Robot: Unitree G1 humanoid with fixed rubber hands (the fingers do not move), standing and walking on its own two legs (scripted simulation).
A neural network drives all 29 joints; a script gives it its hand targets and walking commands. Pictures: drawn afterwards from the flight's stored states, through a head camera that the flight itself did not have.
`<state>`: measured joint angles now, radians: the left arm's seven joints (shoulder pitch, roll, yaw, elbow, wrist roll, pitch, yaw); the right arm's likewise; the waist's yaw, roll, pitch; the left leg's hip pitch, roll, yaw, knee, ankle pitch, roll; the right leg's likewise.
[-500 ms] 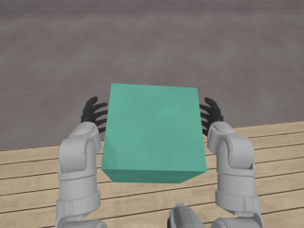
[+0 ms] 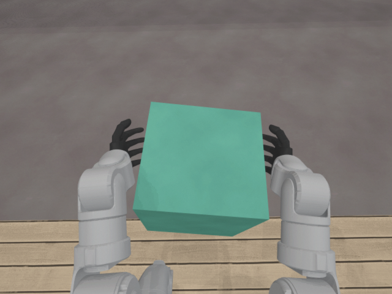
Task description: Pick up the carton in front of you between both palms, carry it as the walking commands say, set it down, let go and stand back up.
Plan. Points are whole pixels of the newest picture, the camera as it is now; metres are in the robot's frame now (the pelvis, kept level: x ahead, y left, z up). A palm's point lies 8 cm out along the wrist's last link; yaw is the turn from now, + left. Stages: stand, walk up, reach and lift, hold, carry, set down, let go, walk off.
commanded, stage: carry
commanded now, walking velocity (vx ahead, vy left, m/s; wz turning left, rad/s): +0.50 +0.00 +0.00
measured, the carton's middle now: (197, 178) +0.35 +0.02 +0.01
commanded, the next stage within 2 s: none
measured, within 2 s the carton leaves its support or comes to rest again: neither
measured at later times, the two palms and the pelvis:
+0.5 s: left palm (147, 74) +0.64 +0.17 +0.06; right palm (253, 83) +0.62 -0.12 +0.06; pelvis +0.30 +0.05 -0.03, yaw -2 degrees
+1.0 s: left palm (165, 29) +0.93 +0.16 +0.05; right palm (247, 31) +0.94 -0.13 +0.04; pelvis +0.60 +0.00 -0.05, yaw +0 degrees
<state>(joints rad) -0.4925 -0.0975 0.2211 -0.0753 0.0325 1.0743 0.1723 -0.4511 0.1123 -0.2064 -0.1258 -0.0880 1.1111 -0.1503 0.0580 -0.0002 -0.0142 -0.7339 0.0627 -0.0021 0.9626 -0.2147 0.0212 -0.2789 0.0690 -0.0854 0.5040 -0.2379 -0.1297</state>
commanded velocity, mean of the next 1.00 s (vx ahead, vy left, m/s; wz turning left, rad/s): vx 0.50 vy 0.00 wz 0.00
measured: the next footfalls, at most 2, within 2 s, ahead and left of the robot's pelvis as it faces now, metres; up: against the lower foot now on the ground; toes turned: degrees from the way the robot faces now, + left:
left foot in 0.20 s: +0.32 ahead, +0.09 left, -0.03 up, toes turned +2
right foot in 0.76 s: +0.64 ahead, -0.05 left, -0.05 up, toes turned -4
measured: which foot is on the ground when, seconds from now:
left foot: up 0.00-0.18, down 0.20-0.78, up 0.80-1.00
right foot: down 0.00-0.22, up 0.24-0.74, down 0.76-1.00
